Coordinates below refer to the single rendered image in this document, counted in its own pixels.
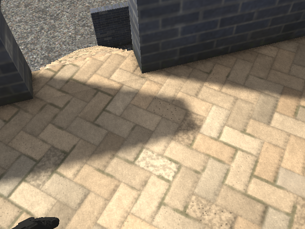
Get stairs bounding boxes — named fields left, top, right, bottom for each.
left=40, top=45, right=127, bottom=70

